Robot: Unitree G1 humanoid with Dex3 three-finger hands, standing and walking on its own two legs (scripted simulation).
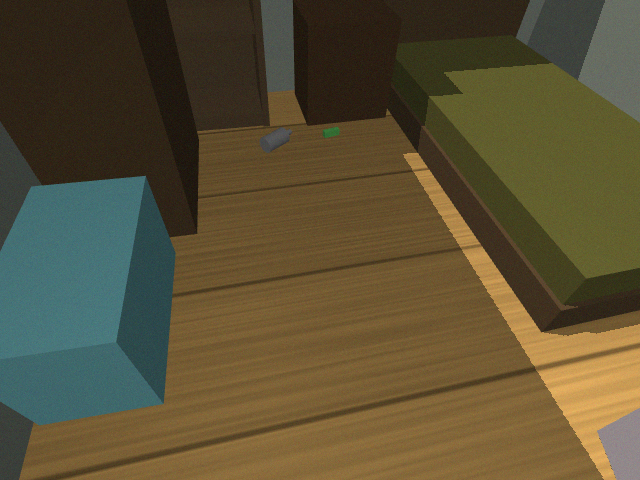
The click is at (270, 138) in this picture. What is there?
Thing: lying bottle
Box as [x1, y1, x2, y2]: [259, 127, 291, 152]
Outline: 291,130 286,130 280,127 260,138 259,141 261,147 266,152 274,149 289,139 288,135 291,133
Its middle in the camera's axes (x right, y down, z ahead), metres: -0.21 -0.55 +2.13
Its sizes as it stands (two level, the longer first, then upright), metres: 0.194 0.087 0.087
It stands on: the floor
